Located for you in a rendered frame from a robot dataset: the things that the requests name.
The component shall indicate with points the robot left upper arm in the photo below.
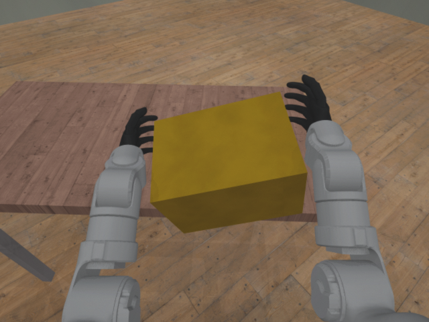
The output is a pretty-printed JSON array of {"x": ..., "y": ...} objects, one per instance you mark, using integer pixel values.
[{"x": 104, "y": 299}]

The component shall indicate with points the right robot hand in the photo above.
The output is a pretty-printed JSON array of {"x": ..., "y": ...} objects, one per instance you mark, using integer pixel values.
[{"x": 316, "y": 108}]

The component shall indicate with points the right robot forearm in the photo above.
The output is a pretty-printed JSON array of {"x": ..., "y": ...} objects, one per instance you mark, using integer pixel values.
[{"x": 340, "y": 195}]

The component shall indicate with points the left robot forearm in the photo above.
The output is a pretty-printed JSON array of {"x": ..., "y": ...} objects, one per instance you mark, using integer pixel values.
[{"x": 110, "y": 240}]

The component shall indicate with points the robot right upper arm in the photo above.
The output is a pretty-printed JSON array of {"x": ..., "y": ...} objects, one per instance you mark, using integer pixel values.
[{"x": 354, "y": 291}]

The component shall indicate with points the left robot hand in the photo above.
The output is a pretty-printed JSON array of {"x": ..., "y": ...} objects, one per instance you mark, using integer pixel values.
[{"x": 131, "y": 135}]

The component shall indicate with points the carton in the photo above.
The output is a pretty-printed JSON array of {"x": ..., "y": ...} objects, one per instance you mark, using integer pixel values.
[{"x": 227, "y": 165}]

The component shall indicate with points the table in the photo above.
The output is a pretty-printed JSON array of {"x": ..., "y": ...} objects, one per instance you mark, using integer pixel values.
[{"x": 55, "y": 138}]

